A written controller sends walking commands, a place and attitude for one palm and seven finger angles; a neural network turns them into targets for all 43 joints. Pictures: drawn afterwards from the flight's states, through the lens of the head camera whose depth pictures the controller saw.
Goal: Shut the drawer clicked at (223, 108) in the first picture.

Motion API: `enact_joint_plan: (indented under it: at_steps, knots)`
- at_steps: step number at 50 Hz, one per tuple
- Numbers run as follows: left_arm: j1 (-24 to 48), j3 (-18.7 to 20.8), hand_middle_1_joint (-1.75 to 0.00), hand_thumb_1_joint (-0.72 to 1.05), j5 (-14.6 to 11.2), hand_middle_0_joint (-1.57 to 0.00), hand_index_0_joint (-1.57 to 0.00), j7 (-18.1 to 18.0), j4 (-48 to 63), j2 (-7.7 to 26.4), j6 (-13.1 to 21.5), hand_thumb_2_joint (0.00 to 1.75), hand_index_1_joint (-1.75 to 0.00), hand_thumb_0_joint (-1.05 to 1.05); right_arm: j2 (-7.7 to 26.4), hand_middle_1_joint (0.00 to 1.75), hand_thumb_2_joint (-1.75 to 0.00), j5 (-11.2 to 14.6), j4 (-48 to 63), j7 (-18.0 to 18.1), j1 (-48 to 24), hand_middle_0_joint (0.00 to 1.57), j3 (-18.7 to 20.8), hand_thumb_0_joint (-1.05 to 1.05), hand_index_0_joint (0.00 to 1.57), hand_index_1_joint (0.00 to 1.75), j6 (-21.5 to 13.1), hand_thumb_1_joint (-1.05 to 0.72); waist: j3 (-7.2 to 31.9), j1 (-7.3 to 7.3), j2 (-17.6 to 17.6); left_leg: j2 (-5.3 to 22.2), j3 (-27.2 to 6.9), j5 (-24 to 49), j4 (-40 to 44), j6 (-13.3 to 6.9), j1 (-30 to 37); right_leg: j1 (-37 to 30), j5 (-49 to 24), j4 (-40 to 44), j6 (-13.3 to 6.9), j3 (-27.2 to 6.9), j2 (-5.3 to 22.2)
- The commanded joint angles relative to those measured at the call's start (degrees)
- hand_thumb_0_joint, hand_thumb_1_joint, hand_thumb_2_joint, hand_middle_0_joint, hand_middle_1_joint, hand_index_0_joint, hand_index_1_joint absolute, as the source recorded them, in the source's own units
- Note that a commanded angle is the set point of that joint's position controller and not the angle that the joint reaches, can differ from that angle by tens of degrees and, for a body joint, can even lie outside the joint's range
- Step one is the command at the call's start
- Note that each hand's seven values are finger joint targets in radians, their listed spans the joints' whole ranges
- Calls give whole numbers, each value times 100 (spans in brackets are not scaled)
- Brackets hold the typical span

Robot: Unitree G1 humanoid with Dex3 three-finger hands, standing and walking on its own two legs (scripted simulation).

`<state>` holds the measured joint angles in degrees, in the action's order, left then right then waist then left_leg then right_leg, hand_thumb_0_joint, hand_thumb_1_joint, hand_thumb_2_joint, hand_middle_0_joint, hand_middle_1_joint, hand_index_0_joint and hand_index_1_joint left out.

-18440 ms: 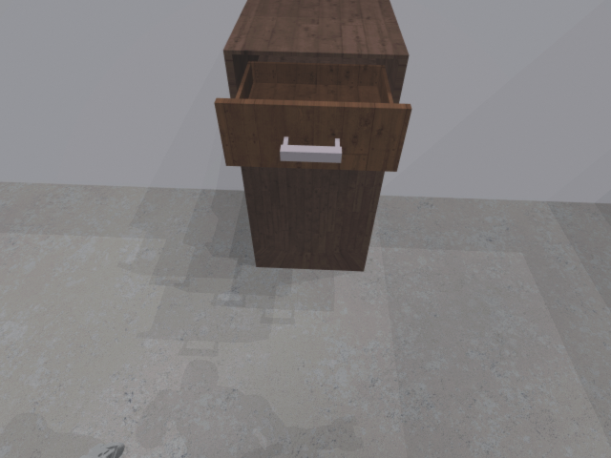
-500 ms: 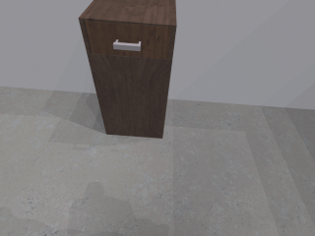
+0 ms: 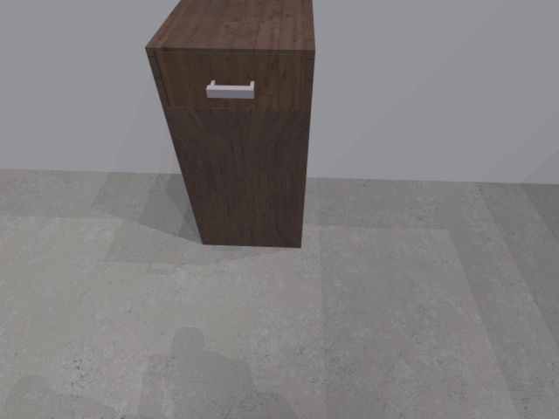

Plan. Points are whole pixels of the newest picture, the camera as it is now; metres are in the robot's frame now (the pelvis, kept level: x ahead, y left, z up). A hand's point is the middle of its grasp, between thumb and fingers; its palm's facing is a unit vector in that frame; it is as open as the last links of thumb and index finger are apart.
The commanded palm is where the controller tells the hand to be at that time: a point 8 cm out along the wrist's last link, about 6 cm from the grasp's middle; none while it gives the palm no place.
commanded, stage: let the arm hang, fingers relaxed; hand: left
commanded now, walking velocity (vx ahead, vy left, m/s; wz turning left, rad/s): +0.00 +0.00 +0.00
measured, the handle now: (231, 87) +0.92 +0.18 +0.01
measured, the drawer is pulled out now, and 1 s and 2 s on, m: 0.00 0.00 0.00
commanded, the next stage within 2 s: look to check the result in 0.28 s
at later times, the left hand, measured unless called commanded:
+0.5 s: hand out of the picture +0.05 +0.20 -0.17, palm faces +0.00 -0.96 -0.27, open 7.3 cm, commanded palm none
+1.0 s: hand out of the picture +0.10 +0.22 -0.16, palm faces -0.02 -0.95 -0.30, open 7.3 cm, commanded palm none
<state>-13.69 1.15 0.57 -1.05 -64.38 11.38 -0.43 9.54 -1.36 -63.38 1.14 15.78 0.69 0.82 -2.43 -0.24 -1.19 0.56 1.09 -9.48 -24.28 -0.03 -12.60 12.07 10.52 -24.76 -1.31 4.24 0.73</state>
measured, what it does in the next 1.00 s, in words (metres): stands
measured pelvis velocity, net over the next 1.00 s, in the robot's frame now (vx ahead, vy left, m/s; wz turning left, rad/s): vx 0.03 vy -0.01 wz -0.02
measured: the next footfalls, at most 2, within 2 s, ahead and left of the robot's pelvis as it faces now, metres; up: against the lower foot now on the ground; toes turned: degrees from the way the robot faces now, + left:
none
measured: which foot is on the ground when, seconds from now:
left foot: down 0.00-1.00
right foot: down 0.00-1.00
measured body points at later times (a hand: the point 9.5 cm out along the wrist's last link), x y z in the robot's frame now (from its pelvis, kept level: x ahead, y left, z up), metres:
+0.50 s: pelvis +0.02 +0.00 +0.00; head +0.04 -0.01 +0.45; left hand +0.05 +0.25 -0.15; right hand +0.03 -0.25 -0.16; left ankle +0.04 +0.12 -0.74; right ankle +0.03 -0.11 -0.74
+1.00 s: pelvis +0.03 -0.01 +0.01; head +0.05 -0.02 +0.46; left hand +0.10 +0.27 -0.13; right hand +0.07 -0.27 -0.15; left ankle +0.04 +0.12 -0.74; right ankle +0.03 -0.11 -0.74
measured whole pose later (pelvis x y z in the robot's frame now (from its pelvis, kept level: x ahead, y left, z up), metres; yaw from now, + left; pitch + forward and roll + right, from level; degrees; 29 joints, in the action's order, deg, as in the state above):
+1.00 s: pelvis +0.03 -0.01 +0.01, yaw -1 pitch -2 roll +0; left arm -7.5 1.1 0.5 -0.7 -65.6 15.2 0.8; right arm 14.9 -1.1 -65.1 0.9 8.7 0.8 0.2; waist -3.5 -0.7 -1.1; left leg 1.6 1.9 -9.7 -19.2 0.8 -7.8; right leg 7.4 10.0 -19.0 -1.6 3.4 -0.5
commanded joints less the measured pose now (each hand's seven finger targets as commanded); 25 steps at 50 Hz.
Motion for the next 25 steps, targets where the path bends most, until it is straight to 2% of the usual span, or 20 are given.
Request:
enact_joint_plan:
  at_steps: [1,9,12,16,18,25]
  knots:
    - [-161,156,-30,90,21,-20,-20,-29,115,793,115,90,-30,0,721,30,-90,1,147,33,234,20,124,0,20,30,-102,-90,-269,44,-85,500,-569,-571,761,-197,-233,145,824,687,-187,-590,529]
    - [65,179,-30,90,26,-20,-20,-32,145,868,150,90,-30,0,769,30,-90,13,119,27,121,20,156,0,20,30,-118,-90,-160,19,84,497,-497,-223,691,-177,-15,73,649,755,-172,-627,574]
    - [137,182,-30,90,19,-20,-20,-28,160,902,160,90,-30,0,829,30,-90,11,102,31,54,20,157,0,20,30,-123,-90,-131,7,-14,496,-480,-125,671,-161,51,48,597,797,-176,-661,590]
    - [195,188,-30,90,18,-20,-20,-23,150,979,170,90,-30,0,891,30,-90,12,96,28,-3,20,169,0,20,30,-117,-90,-28,-1,68,495,-452,-55,614,-154,162,10,597,861,-185,-691,608]
    - [222,189,-30,90,19,-20,-20,-29,155,1015,192,90,-30,0,957,30,-90,24,93,30,-39,20,184,0,20,30,-125,-90,94,-14,45,518,-445,116,577,-150,272,-43,406,844,-194,-705,611]
    - [310,171,-30,90,7,-20,-20,-25,90,1098,207,90,-30,0,1075,30,-90,25,51,36,-192,20,161,0,20,30,-135,-90,120,-19,32,570,-442,353,623,-135,399,-154,-13,866,-182,-699,633]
